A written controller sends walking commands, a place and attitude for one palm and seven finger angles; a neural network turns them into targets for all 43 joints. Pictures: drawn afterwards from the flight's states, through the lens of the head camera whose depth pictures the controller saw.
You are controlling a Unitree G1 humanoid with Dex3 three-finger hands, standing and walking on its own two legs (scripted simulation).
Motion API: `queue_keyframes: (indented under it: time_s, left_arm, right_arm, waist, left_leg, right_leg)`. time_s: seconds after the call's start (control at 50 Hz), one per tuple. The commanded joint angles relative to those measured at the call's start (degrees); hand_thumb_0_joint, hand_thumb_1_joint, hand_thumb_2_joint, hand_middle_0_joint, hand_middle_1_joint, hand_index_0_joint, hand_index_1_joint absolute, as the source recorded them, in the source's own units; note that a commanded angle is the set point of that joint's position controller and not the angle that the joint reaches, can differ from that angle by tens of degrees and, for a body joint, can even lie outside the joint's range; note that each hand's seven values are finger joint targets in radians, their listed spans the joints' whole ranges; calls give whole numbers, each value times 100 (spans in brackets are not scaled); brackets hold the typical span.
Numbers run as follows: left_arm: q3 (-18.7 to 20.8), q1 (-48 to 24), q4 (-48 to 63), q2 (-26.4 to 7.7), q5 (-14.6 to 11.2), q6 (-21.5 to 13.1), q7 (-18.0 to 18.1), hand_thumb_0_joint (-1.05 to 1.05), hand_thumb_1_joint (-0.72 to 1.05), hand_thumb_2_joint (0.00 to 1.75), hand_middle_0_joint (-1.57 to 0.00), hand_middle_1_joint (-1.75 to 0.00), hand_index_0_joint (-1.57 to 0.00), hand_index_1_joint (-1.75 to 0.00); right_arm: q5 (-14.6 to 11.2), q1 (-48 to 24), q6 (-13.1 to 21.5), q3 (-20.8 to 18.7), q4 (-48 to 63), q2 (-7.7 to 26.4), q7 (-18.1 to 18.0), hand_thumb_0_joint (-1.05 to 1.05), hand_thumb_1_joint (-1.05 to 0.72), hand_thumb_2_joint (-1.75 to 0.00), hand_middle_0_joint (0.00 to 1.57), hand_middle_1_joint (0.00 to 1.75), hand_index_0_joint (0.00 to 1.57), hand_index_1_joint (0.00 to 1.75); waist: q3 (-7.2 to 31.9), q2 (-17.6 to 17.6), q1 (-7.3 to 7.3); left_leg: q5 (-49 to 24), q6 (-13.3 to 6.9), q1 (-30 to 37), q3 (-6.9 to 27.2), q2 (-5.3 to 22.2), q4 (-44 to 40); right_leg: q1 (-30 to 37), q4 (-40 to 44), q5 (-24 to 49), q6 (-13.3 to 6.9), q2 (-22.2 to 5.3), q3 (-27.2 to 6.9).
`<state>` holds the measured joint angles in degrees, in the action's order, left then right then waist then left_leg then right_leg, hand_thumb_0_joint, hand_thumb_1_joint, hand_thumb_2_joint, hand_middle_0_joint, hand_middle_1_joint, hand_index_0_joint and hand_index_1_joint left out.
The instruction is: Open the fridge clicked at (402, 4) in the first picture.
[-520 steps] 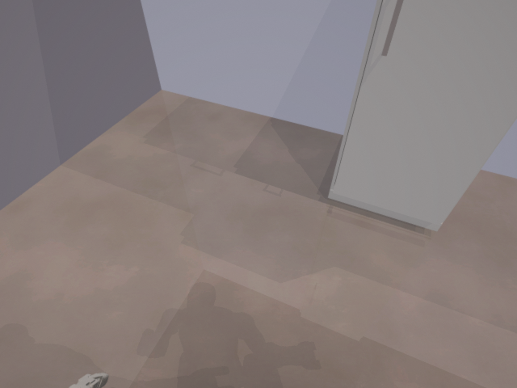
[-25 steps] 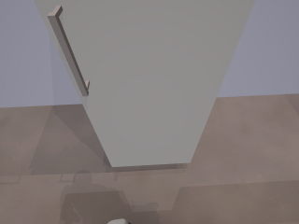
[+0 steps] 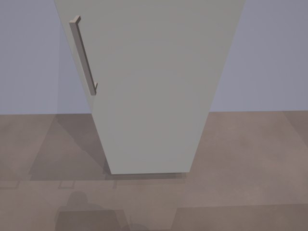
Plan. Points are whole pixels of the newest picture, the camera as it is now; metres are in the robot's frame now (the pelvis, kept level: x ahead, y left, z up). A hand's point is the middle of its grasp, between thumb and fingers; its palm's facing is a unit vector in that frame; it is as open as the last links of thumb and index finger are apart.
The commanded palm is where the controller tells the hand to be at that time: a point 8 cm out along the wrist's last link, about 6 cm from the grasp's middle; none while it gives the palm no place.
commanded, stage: come to a stop and stand still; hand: left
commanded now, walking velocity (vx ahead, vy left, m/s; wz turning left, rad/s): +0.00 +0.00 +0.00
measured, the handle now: (86, 59) +0.55 +0.26 +0.17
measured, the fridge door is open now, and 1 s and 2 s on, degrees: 0 0 0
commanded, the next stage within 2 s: look again from close up in 0.46 s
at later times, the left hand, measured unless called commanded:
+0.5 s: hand out of the picture -0.03 +0.15 -0.18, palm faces +0.05 -0.99 -0.14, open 7.4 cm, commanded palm none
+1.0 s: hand out of the picture +0.05 +0.22 -0.16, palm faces +0.01 -0.97 -0.24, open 7.4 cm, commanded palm none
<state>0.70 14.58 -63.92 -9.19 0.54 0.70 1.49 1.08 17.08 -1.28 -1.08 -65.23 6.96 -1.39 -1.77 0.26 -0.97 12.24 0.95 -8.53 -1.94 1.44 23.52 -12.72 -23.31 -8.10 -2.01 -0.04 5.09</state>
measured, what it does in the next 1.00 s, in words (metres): stands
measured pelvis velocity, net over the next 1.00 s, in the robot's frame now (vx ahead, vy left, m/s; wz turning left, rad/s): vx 0.02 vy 0.04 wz -0.02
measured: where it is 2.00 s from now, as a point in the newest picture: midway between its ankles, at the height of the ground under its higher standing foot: outside the picture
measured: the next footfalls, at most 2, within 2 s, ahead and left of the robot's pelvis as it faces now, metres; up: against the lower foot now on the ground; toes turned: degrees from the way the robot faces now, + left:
none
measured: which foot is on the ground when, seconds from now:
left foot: down 0.00-1.00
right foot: down 0.00-1.00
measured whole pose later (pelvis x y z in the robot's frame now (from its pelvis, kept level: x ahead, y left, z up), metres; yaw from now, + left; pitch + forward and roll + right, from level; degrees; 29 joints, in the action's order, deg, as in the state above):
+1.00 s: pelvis +0.02 +0.04 +0.00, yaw -1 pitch -1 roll +1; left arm 0.1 16.5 -60.3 -8.6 0.6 -1.5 1.9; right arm 1.2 19.4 1.7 0.2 -60.3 9.3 -1.1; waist 0.4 -2.5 0.4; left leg 14.9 -2.5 -8.9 -3.4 -2.4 24.8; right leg -15.0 -27.2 -11.2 0.8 -2.8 1.6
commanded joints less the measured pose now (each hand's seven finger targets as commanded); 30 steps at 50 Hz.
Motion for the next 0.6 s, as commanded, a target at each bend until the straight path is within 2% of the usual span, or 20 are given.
queue_keyframes:
  time_s: [0.0, 0.08, 0.14, 0.2, 0.26, 0.34, 0.4, 0.48, 0.5, 0.52, 0.54, 0.56, 0.58]
  left_arm:
    - [118, 315, 123, -499, 29, -63, 30, 0, 90, 90, -20, -30, -20, -30]
    - [135, 422, 103, -461, 31, -78, 45, 0, 90, 90, -20, -30, -20, -30]
    - [138, 530, 75, -377, 17, -101, 45, 0, 90, 90, -20, -30, -20, -30]
    - [142, 612, 50, -349, 22, -110, 47, 0, 90, 90, -20, -30, -20, -30]
    - [168, 668, 32, -358, 46, -87, 52, 0, 90, 90, -20, -30, -20, -30]
    - [156, 716, 13, -250, 26, -106, 45, 0, 90, 90, -20, -30, -20, -30]
    - [157, 748, 13, -229, 39, -103, 41, 0, 90, 90, -20, -30, -20, -30]
    - [171, 732, 41, -257, 56, -94, 49, 0, 90, 90, -20, -30, -20, -30]
    - [78, 1277, -13, -451, 87, -172, 270, 0, 90, 90, -20, -30, -20, -30]
    - [124, 763, 264, -734, 79, -245, 202, 0, 90, 90, -20, -30, -20, -30]
    - [190, 474, 433, -754, 88, -265, 177, 0, 90, 90, -20, -30, -20, -30]
    - [191, 354, 505, -793, 84, -288, 176, 0, 90, 90, -20, -30, -20, -30]
    - [185, 288, 515, -764, 74, -300, 156, 0, 90, 90, -20, -30, -20, -30]
  right_arm:
    - [-6, 335, 77, -81, 188, 532, -29, 0, -90, -90, 20, 30, 20, 30]
    - [-6, 609, 62, -73, 146, 459, -27, 0, -90, -90, 20, 30, 20, 30]
    - [-2, 709, 94, -53, 123, 395, -39, 0, -90, -90, 20, 30, 20, 30]
    - [-9, 749, 113, -52, 121, 361, -47, 0, -90, -90, 20, 30, 20, 30]
    - [0, 816, 75, -76, 119, 346, -36, 0, -90, -90, 20, 30, 20, 30]
    - [5, 896, 114, -49, 97, 272, -62, 0, -90, -90, 20, 30, 20, 30]
    - [-3, 861, 139, -56, 120, 298, -70, 0, -90, -90, 20, 30, 20, 30]
    - [0, 846, 142, -78, 157, 341, -60, 0, -90, -90, 20, 30, 20, 30]
    - [13, -72, 163, -105, 541, 641, 28, 0, -90, -90, 20, 30, 20, 30]
    - [7, 432, 114, -45, 688, 242, 52, 0, -90, -90, 20, 30, 20, 30]
    - [23, 681, 139, -52, 613, 217, 50, 0, -90, -90, 20, 30, 20, 30]
    - [-9, 975, 167, -35, 556, 150, 78, 0, -90, -90, 20, 30, 20, 30]
    - [8, 1105, 179, -16, 560, 131, 87, 0, -90, -90, 20, 30, 20, 30]
  waist:
    - [-560, 144, 48]
    - [-526, 276, 104]
    - [-434, 191, 111]
    - [-357, 52, 92]
    - [-515, 155, 94]
    - [-491, 0, 95]
    - [-483, -118, 54]
    - [-522, -40, 40]
    - [-360, -279, -296]
    - [402, 39, 226]
    - [350, -85, 304]
    - [499, -231, 428]
    - [364, -161, 434]
  left_leg:
    - [1305, -223, -749, 474, 341, -735]
    - [1272, -237, -696, 405, 292, -585]
    - [1050, -238, -692, 365, 269, -505]
    - [1127, -241, -735, 406, 285, -522]
    - [1420, -244, -891, 396, 228, -434]
    - [1119, -255, -896, 415, 259, -428]
    - [1327, -257, -1034, 511, 306, -532]
    - [1518, -286, -1153, 590, 333, -600]
    - [967, 31, -1074, -190, 236, 874]
    - [1089, -28, -797, 47, -120, 1394]
    - [935, -110, -564, 58, -48, 1368]
    - [677, -105, -275, -4, -39, 995]
    - [535, -103, -100, 7, -48, 766]
  right_leg:
    - [-254, 944, -1870, 171, -602, -971]
    - [-462, 1032, -2157, 162, -598, -1041]
    - [-436, 960, -1970, 137, -603, -1061]
    - [-384, 925, -1935, 126, -594, -1044]
    - [-637, 1018, -2450, 142, -605, -1109]
    - [-549, 830, -1961, 100, -566, -1066]
    - [-463, 749, -1893, 109, -537, -1026]
    - [-481, 693, -1950, 118, -521, -997]
    - [-335, 636, -1282, 192, -800, -1146]
    - [-542, 1016, -2414, -229, -1315, -2001]
    - [-915, 1035, -2599, -446, -1376, -1897]
    - [-962, 907, -2314, -486, -1283, -1545]
    - [-1234, 692, -2343, -413, -1108, -1256]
